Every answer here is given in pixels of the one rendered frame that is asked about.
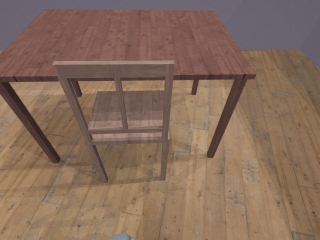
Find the chair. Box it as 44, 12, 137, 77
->
52, 60, 175, 183

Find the table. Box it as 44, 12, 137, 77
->
0, 9, 257, 164

